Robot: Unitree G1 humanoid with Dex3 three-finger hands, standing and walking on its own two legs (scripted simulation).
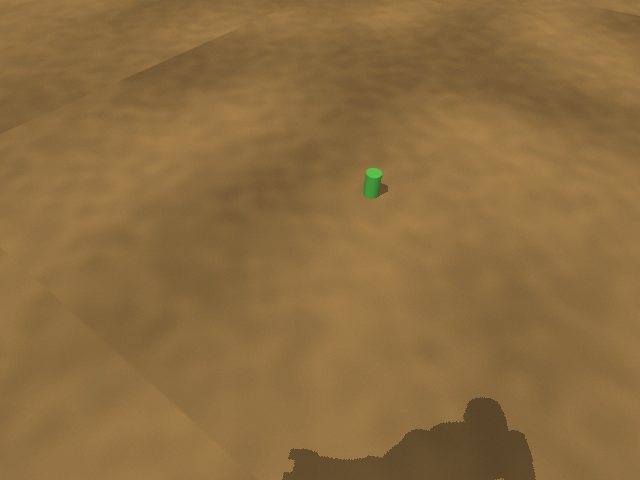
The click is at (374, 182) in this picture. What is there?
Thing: squat round
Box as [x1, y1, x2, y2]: [363, 168, 381, 198]
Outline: 370,168 366,171 363,193 366,197 374,198 378,194 381,172 376,168
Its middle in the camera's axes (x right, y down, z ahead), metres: +0.26 -0.25 +1.82
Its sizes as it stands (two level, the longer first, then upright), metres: 0.074 0.074 0.127
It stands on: the floor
